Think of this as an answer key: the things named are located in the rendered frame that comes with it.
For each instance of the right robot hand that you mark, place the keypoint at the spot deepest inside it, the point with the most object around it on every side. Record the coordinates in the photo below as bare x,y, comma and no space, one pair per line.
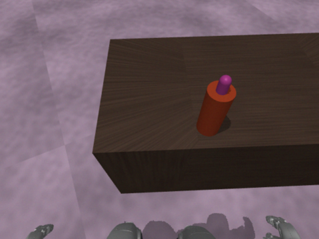
286,230

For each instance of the bottle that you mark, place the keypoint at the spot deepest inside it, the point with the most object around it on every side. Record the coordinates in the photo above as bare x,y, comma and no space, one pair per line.
218,99

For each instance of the left robot hand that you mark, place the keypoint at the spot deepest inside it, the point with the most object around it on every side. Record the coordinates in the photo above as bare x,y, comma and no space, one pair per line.
40,232

